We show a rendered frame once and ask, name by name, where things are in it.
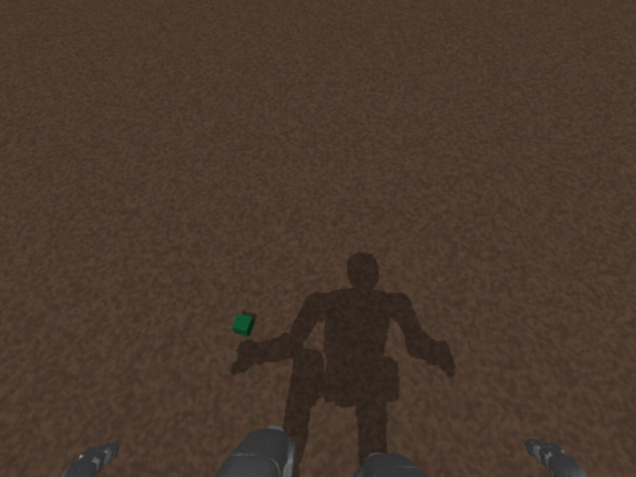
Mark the cube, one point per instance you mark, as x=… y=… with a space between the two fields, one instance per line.
x=243 y=325

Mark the right robot hand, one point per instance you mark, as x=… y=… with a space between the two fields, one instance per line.
x=553 y=458

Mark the left robot hand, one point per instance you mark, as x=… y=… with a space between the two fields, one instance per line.
x=92 y=461

